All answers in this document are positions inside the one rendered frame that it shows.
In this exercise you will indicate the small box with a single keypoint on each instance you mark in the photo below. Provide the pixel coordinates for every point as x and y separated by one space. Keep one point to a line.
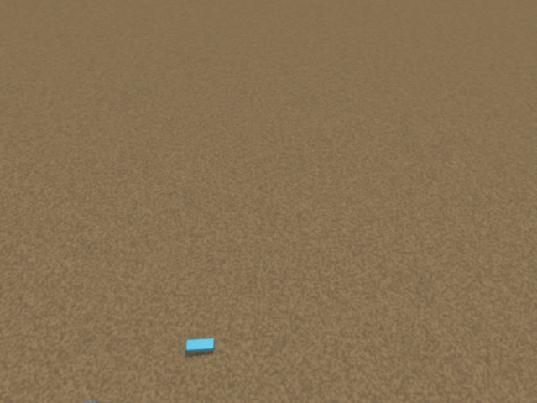
200 345

